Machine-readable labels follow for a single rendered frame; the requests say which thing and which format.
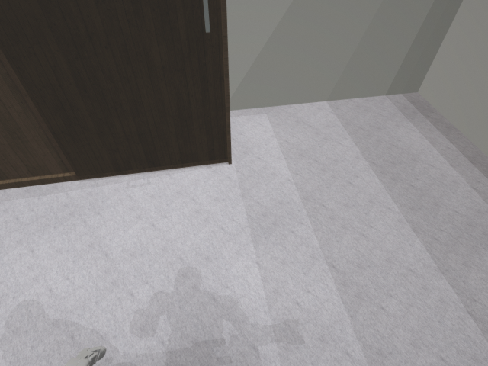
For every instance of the robot left hand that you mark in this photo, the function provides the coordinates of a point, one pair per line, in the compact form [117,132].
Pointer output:
[87,356]

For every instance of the wardrobe door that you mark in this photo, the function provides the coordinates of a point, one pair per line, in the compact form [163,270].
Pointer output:
[122,84]
[27,147]

